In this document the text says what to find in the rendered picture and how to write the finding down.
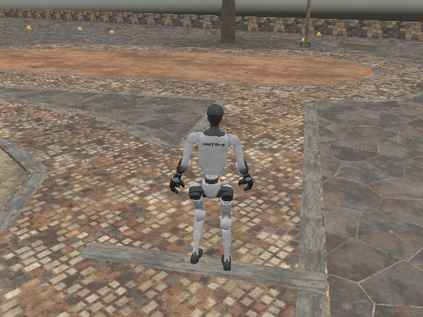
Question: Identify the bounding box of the left robot forearm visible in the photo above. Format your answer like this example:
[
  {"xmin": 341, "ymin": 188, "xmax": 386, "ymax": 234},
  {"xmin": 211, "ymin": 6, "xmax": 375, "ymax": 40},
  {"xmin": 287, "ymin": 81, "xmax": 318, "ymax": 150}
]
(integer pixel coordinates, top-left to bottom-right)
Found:
[{"xmin": 172, "ymin": 158, "xmax": 186, "ymax": 182}]

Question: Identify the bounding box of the right robot upper arm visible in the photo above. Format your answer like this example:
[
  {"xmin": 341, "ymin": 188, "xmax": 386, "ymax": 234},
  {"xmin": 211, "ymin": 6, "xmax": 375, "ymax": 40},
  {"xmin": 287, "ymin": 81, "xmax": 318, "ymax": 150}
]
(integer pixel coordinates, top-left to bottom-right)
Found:
[{"xmin": 228, "ymin": 134, "xmax": 246, "ymax": 170}]

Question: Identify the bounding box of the right robot hand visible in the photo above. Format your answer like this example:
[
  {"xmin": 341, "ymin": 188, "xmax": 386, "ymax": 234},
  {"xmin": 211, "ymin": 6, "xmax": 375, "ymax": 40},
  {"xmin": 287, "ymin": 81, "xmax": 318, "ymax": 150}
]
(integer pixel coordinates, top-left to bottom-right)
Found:
[{"xmin": 238, "ymin": 178, "xmax": 253, "ymax": 191}]

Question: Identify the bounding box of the left robot upper arm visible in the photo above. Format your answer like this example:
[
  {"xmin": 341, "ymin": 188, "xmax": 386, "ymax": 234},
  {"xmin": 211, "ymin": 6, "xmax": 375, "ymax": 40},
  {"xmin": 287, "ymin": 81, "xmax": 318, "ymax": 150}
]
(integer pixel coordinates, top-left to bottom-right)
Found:
[{"xmin": 180, "ymin": 132, "xmax": 200, "ymax": 168}]

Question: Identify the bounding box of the robot left foot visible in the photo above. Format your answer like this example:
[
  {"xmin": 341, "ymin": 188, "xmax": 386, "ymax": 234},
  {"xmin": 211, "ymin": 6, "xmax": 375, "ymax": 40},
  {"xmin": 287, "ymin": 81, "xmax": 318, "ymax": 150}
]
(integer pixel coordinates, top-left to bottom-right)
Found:
[{"xmin": 190, "ymin": 248, "xmax": 203, "ymax": 264}]

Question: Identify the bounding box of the right robot shin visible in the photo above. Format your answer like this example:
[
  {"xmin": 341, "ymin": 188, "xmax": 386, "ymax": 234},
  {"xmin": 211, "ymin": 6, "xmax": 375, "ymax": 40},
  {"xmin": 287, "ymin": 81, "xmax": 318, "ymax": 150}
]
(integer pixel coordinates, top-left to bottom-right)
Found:
[{"xmin": 222, "ymin": 219, "xmax": 231, "ymax": 262}]

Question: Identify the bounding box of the right robot forearm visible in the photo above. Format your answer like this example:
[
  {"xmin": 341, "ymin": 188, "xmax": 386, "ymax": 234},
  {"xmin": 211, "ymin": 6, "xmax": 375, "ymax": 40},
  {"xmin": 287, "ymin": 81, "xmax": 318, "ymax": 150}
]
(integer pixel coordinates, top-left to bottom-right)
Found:
[{"xmin": 240, "ymin": 160, "xmax": 252, "ymax": 181}]

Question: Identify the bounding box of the left robot hand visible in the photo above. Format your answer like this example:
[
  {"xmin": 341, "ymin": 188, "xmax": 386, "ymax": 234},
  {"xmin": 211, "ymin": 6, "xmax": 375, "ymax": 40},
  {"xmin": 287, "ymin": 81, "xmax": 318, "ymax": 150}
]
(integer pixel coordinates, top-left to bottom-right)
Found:
[{"xmin": 170, "ymin": 179, "xmax": 184, "ymax": 194}]

